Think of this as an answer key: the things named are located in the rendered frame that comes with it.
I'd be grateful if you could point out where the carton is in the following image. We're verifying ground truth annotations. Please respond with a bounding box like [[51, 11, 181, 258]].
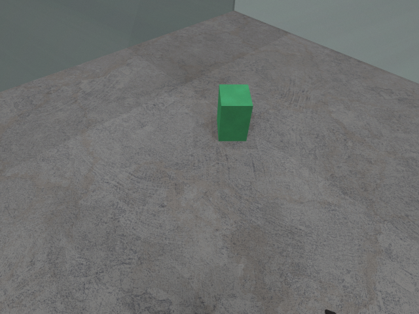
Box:
[[217, 84, 253, 141]]

